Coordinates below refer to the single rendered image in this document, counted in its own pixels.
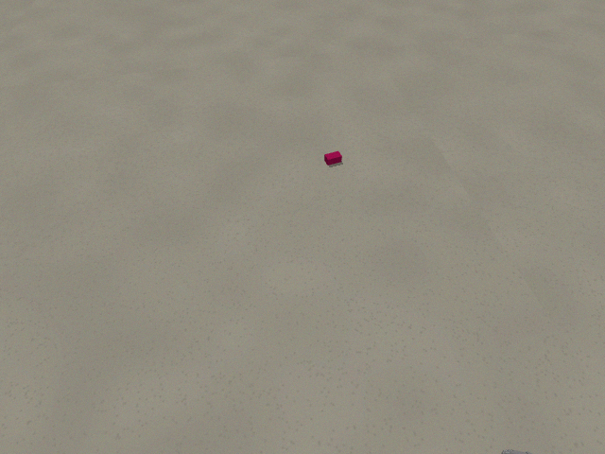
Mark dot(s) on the small box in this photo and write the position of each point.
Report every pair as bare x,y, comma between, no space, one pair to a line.
332,158

